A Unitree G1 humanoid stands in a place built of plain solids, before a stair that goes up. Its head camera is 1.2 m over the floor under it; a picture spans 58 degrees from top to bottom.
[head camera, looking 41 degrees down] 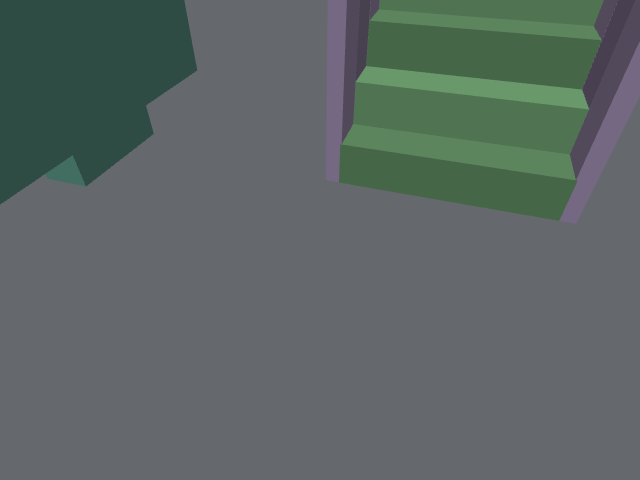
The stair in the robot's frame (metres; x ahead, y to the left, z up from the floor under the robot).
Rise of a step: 0.21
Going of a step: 0.22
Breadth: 1.00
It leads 18 degrees to the right of straight ahead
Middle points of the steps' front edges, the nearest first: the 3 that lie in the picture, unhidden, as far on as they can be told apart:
1.66 -0.58 0.21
1.87 -0.65 0.43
2.08 -0.71 0.64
